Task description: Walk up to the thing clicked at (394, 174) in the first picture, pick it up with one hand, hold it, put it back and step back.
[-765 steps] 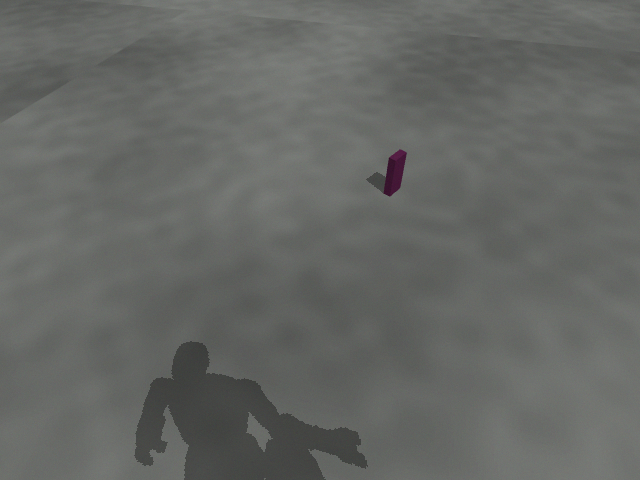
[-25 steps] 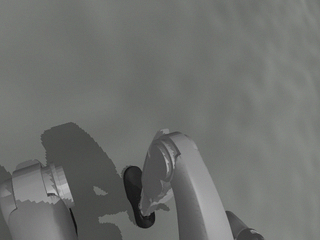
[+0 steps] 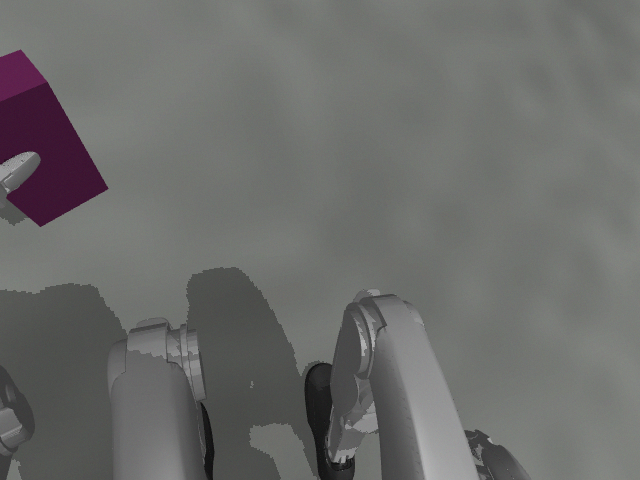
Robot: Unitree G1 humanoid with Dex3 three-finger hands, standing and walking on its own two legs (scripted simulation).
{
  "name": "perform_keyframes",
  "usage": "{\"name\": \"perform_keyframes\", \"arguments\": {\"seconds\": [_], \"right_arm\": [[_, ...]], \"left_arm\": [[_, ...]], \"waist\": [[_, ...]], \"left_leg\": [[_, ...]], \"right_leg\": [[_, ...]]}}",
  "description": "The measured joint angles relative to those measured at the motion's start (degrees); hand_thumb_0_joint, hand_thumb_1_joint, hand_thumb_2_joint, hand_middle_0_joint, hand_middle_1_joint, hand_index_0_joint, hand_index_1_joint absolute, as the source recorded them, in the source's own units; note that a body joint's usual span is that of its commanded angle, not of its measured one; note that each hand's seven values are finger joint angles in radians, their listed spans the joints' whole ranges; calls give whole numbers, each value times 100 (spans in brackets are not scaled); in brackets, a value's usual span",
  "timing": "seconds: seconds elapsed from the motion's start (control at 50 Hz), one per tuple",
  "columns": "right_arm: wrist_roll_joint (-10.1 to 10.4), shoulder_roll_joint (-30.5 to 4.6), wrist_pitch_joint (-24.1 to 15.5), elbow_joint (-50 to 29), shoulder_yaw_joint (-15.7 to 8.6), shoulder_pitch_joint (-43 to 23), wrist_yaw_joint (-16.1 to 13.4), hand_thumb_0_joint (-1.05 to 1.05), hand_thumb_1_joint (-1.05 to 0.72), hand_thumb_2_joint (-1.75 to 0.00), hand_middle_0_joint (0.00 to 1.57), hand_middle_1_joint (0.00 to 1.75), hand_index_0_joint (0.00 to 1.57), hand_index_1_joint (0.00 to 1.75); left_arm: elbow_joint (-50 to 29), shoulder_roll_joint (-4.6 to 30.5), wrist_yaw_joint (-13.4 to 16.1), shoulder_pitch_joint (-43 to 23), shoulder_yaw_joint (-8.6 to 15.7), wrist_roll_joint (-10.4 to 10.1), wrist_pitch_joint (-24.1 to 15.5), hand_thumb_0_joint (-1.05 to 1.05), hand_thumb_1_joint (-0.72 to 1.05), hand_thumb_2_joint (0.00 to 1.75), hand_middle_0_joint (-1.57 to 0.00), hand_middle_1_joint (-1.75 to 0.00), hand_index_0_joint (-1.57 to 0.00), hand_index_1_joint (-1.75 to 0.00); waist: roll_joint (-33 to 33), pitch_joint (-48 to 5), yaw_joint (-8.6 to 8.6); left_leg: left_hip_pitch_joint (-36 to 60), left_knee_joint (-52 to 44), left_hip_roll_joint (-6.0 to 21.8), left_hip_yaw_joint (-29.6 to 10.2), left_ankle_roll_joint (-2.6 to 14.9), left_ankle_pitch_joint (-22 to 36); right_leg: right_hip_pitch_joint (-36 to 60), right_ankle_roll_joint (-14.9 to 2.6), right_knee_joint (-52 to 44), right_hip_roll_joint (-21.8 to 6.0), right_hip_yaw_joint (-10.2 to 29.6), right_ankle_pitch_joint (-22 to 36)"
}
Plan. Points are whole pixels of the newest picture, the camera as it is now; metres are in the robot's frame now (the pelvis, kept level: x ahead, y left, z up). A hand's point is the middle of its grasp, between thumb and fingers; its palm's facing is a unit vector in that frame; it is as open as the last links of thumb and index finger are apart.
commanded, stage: hold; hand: left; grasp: from the side
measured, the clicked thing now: (32, 155) +0.50 +0.29 -0.08
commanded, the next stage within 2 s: none
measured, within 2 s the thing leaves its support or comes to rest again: neither
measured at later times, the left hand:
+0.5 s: hand out of the picture +0.46 +0.31 +0.06, palm faces +0.29 -0.95 -0.06, open 8.6 cm
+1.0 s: hand out of the picture +0.41 +0.28 +0.26, palm faces +0.31 -0.95 -0.05, open 8.6 cm
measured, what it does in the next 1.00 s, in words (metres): rises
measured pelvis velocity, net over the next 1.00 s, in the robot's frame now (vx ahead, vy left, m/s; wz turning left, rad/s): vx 0.03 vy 0.00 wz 0.12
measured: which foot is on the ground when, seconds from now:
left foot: down 0.00-1.00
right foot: down 0.00-1.00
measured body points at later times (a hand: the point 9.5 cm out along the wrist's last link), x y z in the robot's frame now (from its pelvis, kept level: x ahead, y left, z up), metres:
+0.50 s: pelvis +0.00 +0.00 +0.05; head +0.20 +0.06 +0.45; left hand +0.44 +0.36 +0.07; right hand +0.13 -0.27 -0.06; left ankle +0.07 +0.11 -0.32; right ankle +0.11 -0.12 -0.32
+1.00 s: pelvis +0.03 +0.00 +0.22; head +0.16 +0.04 +0.65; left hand +0.39 +0.33 +0.26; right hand +0.20 -0.25 +0.11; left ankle +0.07 +0.11 -0.32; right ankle +0.11 -0.12 -0.32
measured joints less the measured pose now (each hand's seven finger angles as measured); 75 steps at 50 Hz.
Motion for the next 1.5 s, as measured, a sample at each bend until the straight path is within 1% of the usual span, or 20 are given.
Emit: {"name": "perform_keyframes", "arguments": {"seconds": [0.08, 0.16, 0.24, 0.28, 0.36, 0.42, 0.52, 0.58, 0.64, 0.74, 0.82, 0.9, 1.0, 1.1, 1.14, 1.22, 1.38, 1.44, 1.5], "right_arm": [[18, 7, -90, -12, -126, -49, -25, 0, -90, -89, 21, 30, 20, 30], [15, 22, -134, -18, -227, -121, -24, 0, -91, -90, 20, 30, 20, 30], [33, 41, -145, -4, -342, -135, -33, 0, -92, -90, 20, 30, 20, 30], [60, 56, -148, 19, -401, -112, -44, 0, -92, -90, 20, 30, 20, 30], [160, 98, -138, 53, -511, 1, -80, 0, -93, -90, 20, 30, 20, 30], [250, 146, -139, 73, -610, 107, -125, 0, -93, -90, 20, 30, 20, 30], [404, 219, -184, 89, -759, 245, -221, 0, -93, -90, 20, 30, 20, 30], [493, 243, -248, 74, -821, 304, -289, 0, -93, -90, 20, 30, 20, 30], [569, 250, -311, 42, -872, 326, -364, 0, -93, -90, 20, 30, 20, 30], [670, 263, -424, 1, -953, 326, -472, 0, -92, -90, 20, 30, 20, 30], [714, 300, -498, 14, -1015, 296, -542, 0, -92, -90, 20, 30, 20, 30], [745, 336, -577, 74, -1046, 282, -578, 1, -92, -90, 20, 30, 20, 30], [762, 398, -624, 139, -1080, 286, -615, 1, -92, -90, 20, 30, 20, 30], [774, 439, -693, 200, -1094, 368, -609, 1, -92, -90, 20, 30, 20, 30], [765, 446, -716, 220, -1100, 400, -604, 1, -92, -90, 20, 30, 20, 30], [721, 457, -746, 235, -1128, 446, -577, 1, -91, -90, 20, 30, 20, 30], [660, 460, -773, 331, -1139, 543, -538, 1, -91, -90, 20, 30, 20, 30], [639, 482, -766, 348, -1127, 587, -536, 1, -92, -90, 20, 30, 20, 30], [626, 517, -770, 367, -1110, 648, -529, 1, -92, -90, 20, 30, 20, 30]], "left_arm": [[72, -115, 64, -139, 43, -57, -17, 0, -36, 107, -92, -126, -90, -125], [60, -222, 91, -213, 103, 2, -60, 0, -36, 107, -92, -126, -90, -125], [-174, -357, -37, -117, 116, 76, -2, 0, -36, 107, -92, -126, -90, -125], [-333, -437, -107, -36, 124, 81, 57, 0, -36, 107, -92, -125, -90, -124], [-657, -645, -167, 152, 142, -34, 228, 0, -36, 107, -93, -125, -91, -124], [-871, -804, -110, 321, 137, -83, 390, 0, -37, 107, -93, -125, -91, -124], [-1197, -1054, -18, 672, 45, -188, 608, 0, -37, 107, -94, -124, -92, -123], [-1390, -1202, 19, 902, -82, -271, 725, 0, -37, 106, -94, -124, -92, -123], [-1619, -1361, 66, 1147, -188, -291, 845, 0, -37, 105, -94, -124, -92, -122], [-2105, -1659, 264, 1536, -352, -374, 1002, 0, -37, 105, -95, -123, -93, -122], [-2562, -1842, 457, 1863, -536, -375, 1117, 0, -37, 106, -94, -124, -93, -122], [-2800, -2020, 587, 2089, -736, -450, 1172, 0, -37, 106, -94, -124, -93, -122], [-3130, -2182, 757, 2421, -956, -422, 1295, 0, -37, 106, -94, -124, -93, -122], [-3161, -2351, 838, 2720, -1141, -439, 1313, 0, -37, 106, -94, -125, -93, -123], [-3098, -2396, 857, 2778, -1199, -416, 1275, 0, -37, 106, -94, -125, -93, -123], [-3043, -2442, 916, 2856, -1275, -347, 1201, 0, -37, 106, -94, -125, -92, -123], [-3021, -2537, 920, 3010, -1409, -369, 1009, 0, -37, 106, -94, -125, -93, -123], [-3041, -2564, 964, 3077, -1468, -338, 1005, 0, -37, 106, -94, -125, -93, -123], [-3030, -2623, 1027, 3117, -1521, -355, 967, 0, -37, 105, -94, -125, -93, -123]], "waist": [[49, -77, 70], [84, -116, 90], [121, -162, 129], [145, -198, 159], [199, -329, 236], [245, -466, 305], [323, -672, 427], [345, -760, 498], [362, -816, 553], [343, -856, 639], [312, -852, 698], [300, -840, 758], [320, -790, 812], [323, -776, 840], [304, -747, 849], [262, -646, 856], [252, -489, 904], [265, -448, 919], [267, -433, 938]], "left_leg": [[82, -131, -8, 59, -15, -30], [129, -225, -19, 107, -28, -36], [203, -318, -16, 167, -35, -40], [258, -377, -19, 194, -38, -35], [407, -559, -31, 256, -50, -2], [561, -763, -37, 310, -57, 40], [936, -1203, -36, 387, -58, 110], [1244, -1510, -29, 423, -63, 140], [1596, -1838, -19, 448, -71, 168], [2257, -2426, -8, 488, -90, 224], [2861, -2944, -3, 519, -111, 280], [3515, -3501, -7, 544, -134, 354], [4400, -4222, 16, 561, -153, 459], [5223, -4923, 24, 584, -166, 591], [5515, -5159, 25, 593, -171, 641], [5997, -5562, 24, 602, -183, 744], [6779, -6246, 7, 633, -180, 929], [7067, -6497, 3, 655, -172, 991], [7330, -6733, -9, 675, -166, 1048]], "right_leg": [[45, -9, -77, -11, 51, -53], [66, -19, -127, -25, 93, -82], [100, -26, -173, -27, 147, -98], [138, -30, -209, -30, 170, -102], [253, -41, -335, -43, 223, -96], [378, -48, -495, -49, 269, -74], [711, -41, -881, -42, 330, -22], [998, -36, -1169, -28, 358, 8], [1334, -29, -1486, -9, 375, 39], [1970, -25, -2052, 18, 400, 94], [2553, -26, -2547, 37, 418, 144], [3194, -28, -3078, 47, 430, 204], [4068, -30, -3797, 89, 431, 313], [4886, -27, -4494, 116, 438, 442], [5175, -26, -4727, 125, 443, 491], [5658, -28, -5127, 134, 443, 590], [6444, -8, -5813, 136, 460, 772], [6728, 4, -6066, 139, 476, 839], [6987, 15, -6296, 135, 492, 894]]}}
